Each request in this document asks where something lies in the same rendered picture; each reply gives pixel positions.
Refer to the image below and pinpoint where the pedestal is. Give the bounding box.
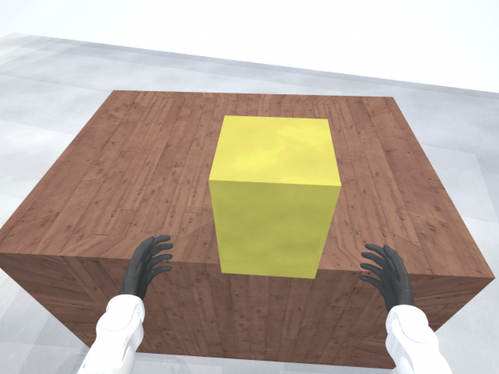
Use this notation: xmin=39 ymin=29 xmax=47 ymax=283
xmin=0 ymin=90 xmax=496 ymax=369

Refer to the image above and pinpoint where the left robot forearm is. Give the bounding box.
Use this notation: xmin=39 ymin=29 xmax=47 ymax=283
xmin=77 ymin=295 xmax=145 ymax=374

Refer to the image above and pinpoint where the right robot forearm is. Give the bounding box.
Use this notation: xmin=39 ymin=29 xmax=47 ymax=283
xmin=386 ymin=305 xmax=453 ymax=374

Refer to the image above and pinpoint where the right robot hand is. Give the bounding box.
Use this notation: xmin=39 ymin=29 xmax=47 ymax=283
xmin=359 ymin=244 xmax=416 ymax=312

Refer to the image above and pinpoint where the carton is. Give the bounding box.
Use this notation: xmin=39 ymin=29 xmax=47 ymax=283
xmin=209 ymin=115 xmax=342 ymax=279

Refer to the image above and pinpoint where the left robot hand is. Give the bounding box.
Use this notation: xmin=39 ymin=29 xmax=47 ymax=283
xmin=119 ymin=235 xmax=173 ymax=301

